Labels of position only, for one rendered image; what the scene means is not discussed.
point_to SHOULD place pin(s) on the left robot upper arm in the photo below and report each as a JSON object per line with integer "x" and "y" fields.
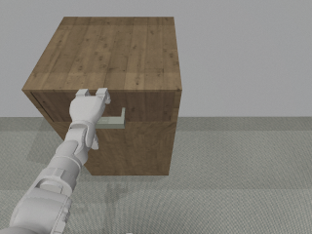
{"x": 42, "y": 212}

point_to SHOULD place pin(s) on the cabinet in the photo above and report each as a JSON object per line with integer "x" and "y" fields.
{"x": 124, "y": 55}

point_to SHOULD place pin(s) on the left robot forearm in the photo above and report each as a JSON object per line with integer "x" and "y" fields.
{"x": 61, "y": 173}

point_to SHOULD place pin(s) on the handle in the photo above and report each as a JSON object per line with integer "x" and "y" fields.
{"x": 112, "y": 122}

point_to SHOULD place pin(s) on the drawer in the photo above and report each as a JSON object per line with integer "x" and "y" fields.
{"x": 140, "y": 106}

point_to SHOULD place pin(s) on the robot left hand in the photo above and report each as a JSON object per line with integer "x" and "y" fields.
{"x": 89, "y": 108}

